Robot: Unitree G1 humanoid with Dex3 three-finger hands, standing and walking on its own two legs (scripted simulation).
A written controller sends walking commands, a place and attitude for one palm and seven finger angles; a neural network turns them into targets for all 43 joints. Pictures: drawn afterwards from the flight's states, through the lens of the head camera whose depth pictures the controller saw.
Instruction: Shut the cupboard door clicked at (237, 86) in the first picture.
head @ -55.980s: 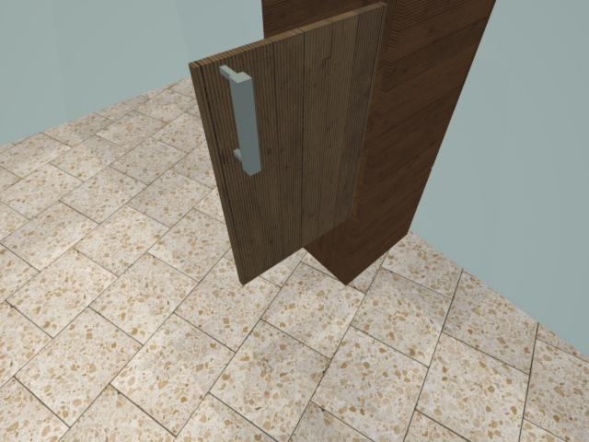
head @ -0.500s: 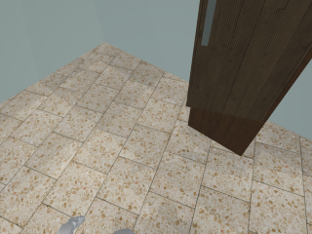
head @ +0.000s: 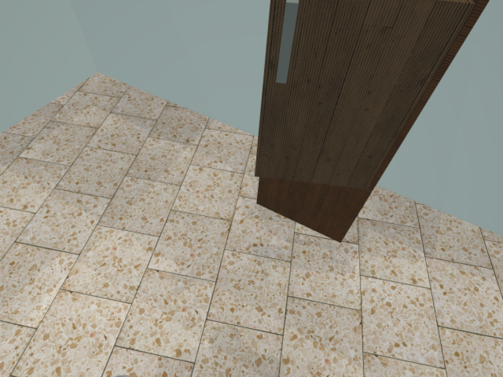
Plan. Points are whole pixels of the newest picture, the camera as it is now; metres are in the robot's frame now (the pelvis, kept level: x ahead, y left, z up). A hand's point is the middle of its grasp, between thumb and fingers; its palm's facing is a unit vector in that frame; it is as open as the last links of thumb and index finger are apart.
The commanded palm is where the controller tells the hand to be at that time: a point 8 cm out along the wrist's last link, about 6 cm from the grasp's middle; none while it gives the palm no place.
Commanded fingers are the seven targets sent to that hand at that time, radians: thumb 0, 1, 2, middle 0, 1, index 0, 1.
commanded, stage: take the last steps up to it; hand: left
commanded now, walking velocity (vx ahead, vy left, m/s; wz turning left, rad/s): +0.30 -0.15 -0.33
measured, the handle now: (286, 39) +0.74 -0.03 +0.15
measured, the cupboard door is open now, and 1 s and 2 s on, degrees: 22 22 22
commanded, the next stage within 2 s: come to a stop and stand still in 0.78 s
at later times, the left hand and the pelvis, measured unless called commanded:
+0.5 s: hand out of the picture +0.13 +0.17 -0.20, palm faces -0.12 -0.98 -0.13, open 7.4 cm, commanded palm none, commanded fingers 0.00 0.90 0.90 -0.20 -0.30 -0.20 -0.30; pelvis +0.10 -0.01 -0.01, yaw -7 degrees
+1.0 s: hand (250, 257) +0.38 +0.02 -0.17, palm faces -0.20 -0.96 -0.20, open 7.3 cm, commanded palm none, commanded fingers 0.00 0.90 0.90 -0.20 -0.30 -0.20 -0.30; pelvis +0.25 -0.14 -0.01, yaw -9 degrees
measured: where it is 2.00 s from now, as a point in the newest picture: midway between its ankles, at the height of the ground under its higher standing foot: (292, 360)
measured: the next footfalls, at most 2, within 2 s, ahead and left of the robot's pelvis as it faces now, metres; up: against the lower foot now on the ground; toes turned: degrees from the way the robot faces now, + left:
right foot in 0.10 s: +0.02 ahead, -0.13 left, +0.00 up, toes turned -4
left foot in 0.40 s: +0.17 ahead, +0.08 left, +0.00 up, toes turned +2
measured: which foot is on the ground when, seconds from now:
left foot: down 0.00-0.10, up 0.12-0.38, down 0.40-0.86, up 0.88-1.00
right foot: up 0.00-0.08, down 0.10-0.40, up 0.42-0.84, down 0.86-1.00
